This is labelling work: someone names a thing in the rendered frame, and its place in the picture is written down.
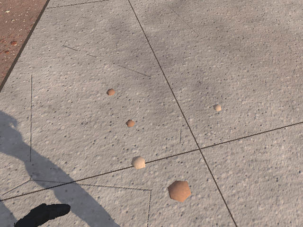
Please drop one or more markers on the left robot hand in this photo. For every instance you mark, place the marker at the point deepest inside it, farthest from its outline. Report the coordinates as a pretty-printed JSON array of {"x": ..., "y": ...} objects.
[{"x": 43, "y": 213}]

